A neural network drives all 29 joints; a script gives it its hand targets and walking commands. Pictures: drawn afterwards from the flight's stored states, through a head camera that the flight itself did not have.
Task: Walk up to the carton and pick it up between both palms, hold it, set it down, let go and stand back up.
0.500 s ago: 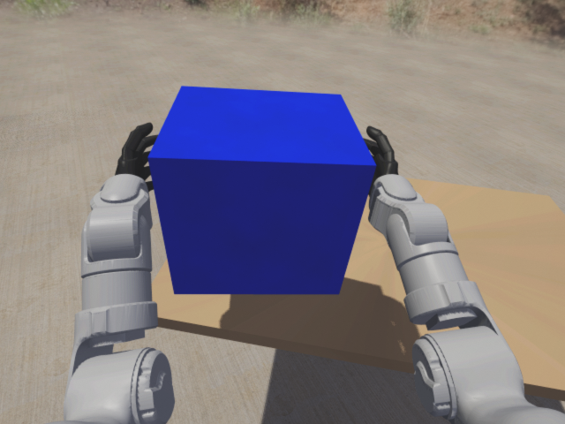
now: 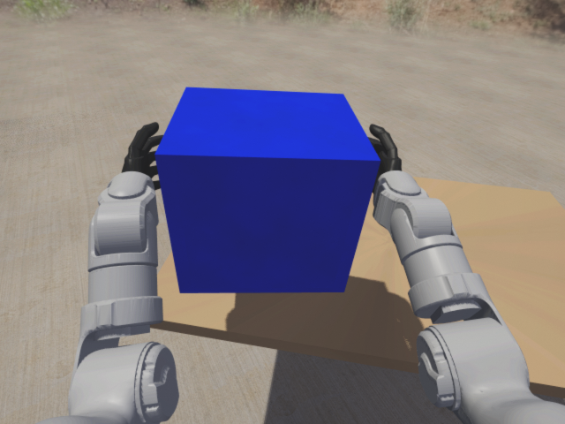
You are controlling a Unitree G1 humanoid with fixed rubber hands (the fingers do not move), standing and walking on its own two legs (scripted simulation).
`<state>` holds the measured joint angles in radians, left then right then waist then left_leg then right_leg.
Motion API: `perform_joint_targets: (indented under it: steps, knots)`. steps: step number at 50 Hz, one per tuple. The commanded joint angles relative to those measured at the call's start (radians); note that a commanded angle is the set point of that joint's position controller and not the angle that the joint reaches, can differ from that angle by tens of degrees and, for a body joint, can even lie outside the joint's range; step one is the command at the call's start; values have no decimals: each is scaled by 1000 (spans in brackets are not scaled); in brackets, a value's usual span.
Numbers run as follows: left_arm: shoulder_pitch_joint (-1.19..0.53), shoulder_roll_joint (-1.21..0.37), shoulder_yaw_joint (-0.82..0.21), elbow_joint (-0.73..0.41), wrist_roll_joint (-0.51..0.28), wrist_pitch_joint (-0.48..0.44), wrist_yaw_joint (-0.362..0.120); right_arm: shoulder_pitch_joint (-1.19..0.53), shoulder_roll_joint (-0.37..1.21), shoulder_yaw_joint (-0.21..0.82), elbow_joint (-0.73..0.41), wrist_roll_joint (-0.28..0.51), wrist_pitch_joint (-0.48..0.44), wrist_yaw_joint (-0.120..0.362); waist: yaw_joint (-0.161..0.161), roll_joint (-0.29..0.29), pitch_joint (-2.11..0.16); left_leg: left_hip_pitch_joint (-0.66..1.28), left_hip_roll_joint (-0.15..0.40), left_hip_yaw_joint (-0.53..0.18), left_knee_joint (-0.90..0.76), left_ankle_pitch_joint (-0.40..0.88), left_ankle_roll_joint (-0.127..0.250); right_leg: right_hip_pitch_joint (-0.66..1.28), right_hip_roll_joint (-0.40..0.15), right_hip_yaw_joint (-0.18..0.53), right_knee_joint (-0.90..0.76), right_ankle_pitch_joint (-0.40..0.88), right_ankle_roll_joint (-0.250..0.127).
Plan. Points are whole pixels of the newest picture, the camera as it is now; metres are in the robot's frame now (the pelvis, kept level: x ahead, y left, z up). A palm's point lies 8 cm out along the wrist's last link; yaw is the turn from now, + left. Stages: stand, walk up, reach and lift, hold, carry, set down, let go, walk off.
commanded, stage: hold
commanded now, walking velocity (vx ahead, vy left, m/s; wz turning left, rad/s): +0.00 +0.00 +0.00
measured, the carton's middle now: (265, 189) +0.40 +0.00 +0.19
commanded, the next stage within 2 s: set down in 0.82 s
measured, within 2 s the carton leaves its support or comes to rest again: neither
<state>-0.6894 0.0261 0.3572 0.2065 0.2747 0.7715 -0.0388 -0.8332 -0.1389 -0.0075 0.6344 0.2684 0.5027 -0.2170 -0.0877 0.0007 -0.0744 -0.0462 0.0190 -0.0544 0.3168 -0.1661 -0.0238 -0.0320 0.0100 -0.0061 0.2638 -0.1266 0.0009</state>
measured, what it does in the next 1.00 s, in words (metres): stands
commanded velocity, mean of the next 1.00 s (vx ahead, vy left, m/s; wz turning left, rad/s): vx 0.00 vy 0.00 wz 0.00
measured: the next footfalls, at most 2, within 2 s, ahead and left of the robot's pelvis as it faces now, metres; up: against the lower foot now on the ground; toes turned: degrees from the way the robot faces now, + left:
none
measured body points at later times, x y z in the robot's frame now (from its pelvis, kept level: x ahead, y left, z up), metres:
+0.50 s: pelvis -0.01 +0.00 +0.00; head -0.07 +0.02 +0.44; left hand +0.37 +0.18 +0.23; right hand +0.38 -0.16 +0.23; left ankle +0.01 +0.13 -0.75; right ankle +0.02 -0.12 -0.75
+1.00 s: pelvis +0.01 +0.00 +0.00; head -0.07 +0.02 +0.44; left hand +0.38 +0.17 +0.24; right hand +0.38 -0.16 +0.25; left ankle +0.01 +0.13 -0.75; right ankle +0.02 -0.12 -0.75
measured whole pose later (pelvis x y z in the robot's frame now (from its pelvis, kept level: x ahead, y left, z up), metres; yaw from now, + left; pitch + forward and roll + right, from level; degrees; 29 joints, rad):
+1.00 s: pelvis +0.01 +0.00 +0.00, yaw +2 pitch -7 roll -1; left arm -0.67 0.04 0.37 0.17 0.25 0.74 -0.06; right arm -0.81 -0.10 -0.04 0.54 0.25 0.51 -0.24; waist -0.13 -0.01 -0.07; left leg -0.02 0.01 -0.08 0.33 -0.19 -0.02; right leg 0.02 0.00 -0.03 0.26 -0.15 0.00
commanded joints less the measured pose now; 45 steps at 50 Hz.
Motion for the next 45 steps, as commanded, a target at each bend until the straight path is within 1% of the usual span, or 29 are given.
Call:
perform_joint_targets:
  steps: [1, 2, 3, 6, 8, 9, 11, 13, 15, 16, 18, 20, 22, 23, 24, 27, 29, 30, 32, 34, 35, 36, 37, 39, 40, 41, 42, 44, 45]
  knots:
    - [-724, -515, -476, -173, -199, -81, -152, -736, 647, 323, -413, 149, -69, 149, 14, -10, -414, 65, -76, 60, 17, 298, -2, 163, 53, -28, 15, 270, 50]
    - [-699, -520, -494, -194, -206, -79, -151, -720, 639, 339, -441, 162, -71, 138, 3, 16, -433, 76, -83, 55, 29, 344, -9, 182, 56, -29, 25, 331, 48]
    - [-709, -514, -516, -211, -218, -81, -150, -714, 625, 331, -441, 159, -67, 130, -9, 12, -457, 90, -83, 54, 34, 351, -16, 195, 60, -30, 27, 346, 51]
    - [-714, -500, -517, -216, -227, -81, -154, -703, 632, 321, -461, 158, -52, 118, -28, -7, -395, 64, -91, 48, 20, 277, -21, 162, 55, -31, 15, 297, 56]
    - [-686, -497, -490, -179, -199, -75, -160, -649, 604, 297, -403, 129, -36, 124, -22, -2, -296, 58, -79, 51, -7, 214, -14, 107, 49, -27, 1, 218, 56]
    - [-695, -500, -491, -156, -196, -68, -161, -663, 601, 281, -409, 123, -40, 129, -18, 34, -284, 37, -78, 48, -8, 204, -19, 106, 45, -31, -7, 179, 45]
    - [-739, -513, -486, -155, -198, -64, -162, -679, 603, 265, -378, 108, -37, 140, -14, 45, -271, 22, -64, 49, -26, 171, -26, 84, 50, -38, -13, 90, 39]
    - [-772, -521, -495, -146, -199, -75, -154, -715, 602, 253, -378, 95, -44, 151, -14, 23, -307, 38, -64, 44, -21, 171, -21, 66, 59, -46, -8, 89, 35]
    - [-755, -528, -476, -114, -178, -71, -153, -678, 573, 213, -305, 78, -43, 156, -30, 65, -250, 35, -52, 47, -35, 167, -32, 52, 61, -52, -12, 71, 23]
    - [-752, -526, -465, -83, -172, -63, -157, -707, 569, 222, -291, 87, -44, 163, -9, 65, -235, 45, -44, 46, -44, 134, -25, 53, 63, -50, -20, 31, 23]
    - [-750, -527, -462, -83, -180, -66, -159, -734, 603, 234, -298, 90, -54, 170, -11, 42, -272, 7, -48, 51, -57, 103, -9, 80, 56, -42, -20, 9, 25]
    - [-753, -554, -472, -88, -195, -74, -155, -776, 607, 254, -355, 92, -74, 173, 5, 40, -347, 21, -63, 61, -26, 154, -8, 101, 54, -38, -7, 61, 22]
    - [-791, -555, -510, -116, -215, -92, -142, -767, 600, 240, -345, 82, -86, 168, -27, 74, -395, 56, -61, 50, -11, 190, -29, 94, 60, -48, -4, 71, 22]
    - [-760, -569, -510, -124, -212, -95, -136, -762, 603, 254, -367, 87, -92, 167, -17, 69, -397, 75, -56, 47, 1, 216, -34, 82, 65, -48, -4, 78, 21]
    - [-766, -564, -521, -121, -213, -91, -137, -733, 599, 244, -343, 87, -84, 165, -37, 89, -380, 74, -61, 53, 4, 232, -38, 70, 63, -45, -12, 100, 20]
    - [-737, -546, -497, -107, -210, -86, -138, -738, 606, 258, -342, 103, -75, 170, -12, 43, -337, 44, -57, 44, -16, 182, -22, 74, 60, -35, -23, 73, 21]
    - [-780, -524, -481, -107, -190, -83, -137, -738, 618, 248, -294, 99, -70, 174, -1, 30, -299, 20, -60, 50, -29, 135, -11, 49, 52, -29, -26, 33, 33]
    - [-792, -533, -492, -120, -201, -85, -131, -763, 632, 263, -332, 104, -76, 175, 12, 32, -355, 15, -62, 48, -27, 135, -6, 54, 54, -39, -14, 42, 32]
    - [-773, -551, -512, -133, -209, -98, -117, -762, 637, 279, -363, 116, -89, 173, 8, 34, -410, 51, -66, 49, 1, 197, -7, 66, 55, -34, -4, 104, 31]
    - [-773, -516, -494, -120, -194, -92, -118, -752, 641, 283, -338, 122, -79, 168, 6, 18, -378, 56, -67, 56, 5, 211, -8, 63, 52, -34, -6, 140, 41]
    - [-725, -521, -462, -78, -184, -79, -123, -732, 618, 280, -318, 118, -70, 163, 17, 3, -338, 50, -64, 56, 2, 198, -3, 85, 54, -35, -8, 139, 39]
    - [-704, -511, -457, -75, -179, -70, -130, -716, 597, 272, -295, 116, -63, 162, 10, 24, -307, 32, -62, 56, -14, 189, -9, 100, 52, -32, -18, 107, 39]
    - [-716, -517, -470, -124, -199, -69, -135, -740, 612, 297, -346, 133, -65, 160, 17, -8, -371, 51, -62, 51, 0, 232, -2, 128, 58, -37, -7, 151, 41]
    - [-706, -506, -482, -159, -197, -70, -140, -712, 619, 297, -357, 136, -64, 147, -2, 8, -387, 64, -77, 55, 12, 246, -2, 145, 52, -28, 4, 213, 48]
    - [-737, -518, -503, -193, -207, -73, -140, -711, 628, 305, -391, 148, -63, 145, -8, 26, -394, 64, -76, 54, 11, 279, -14, 153, 56, -31, 10, 241, 50]
    - [-705, -520, -505, -189, -224, -72, -139, -727, 619, 314, -422, 153, -62, 140, -7, 7, -417, 87, -77, 45, 23, 298, -17, 161, 60, -34, 12, 259, 47]
    - [-759, -548, -568, -204, -274, -68, -151, -772, 667, 343, -474, 147, -66, 129, -58, -1, -432, 106, -83, 42, 33, 332, -26, 155, 59, -45, 7, 328, 61]
    - [-761, -557, -566, -187, -267, -60, -166, -775, 672, 342, -481, 148, -46, 115, -63, 19, -399, 124, -92, 34, 34, 314, -32, 160, 60, -46, 6, 346, 68]
    - [-760, -555, -582, -197, -267, -70, -171, -767, 660, 322, -490, 144, -52, 117, -83, 23, -375, 127, -86, 33, 27, 300, -35, 123, 59, -49, 3, 313, 65]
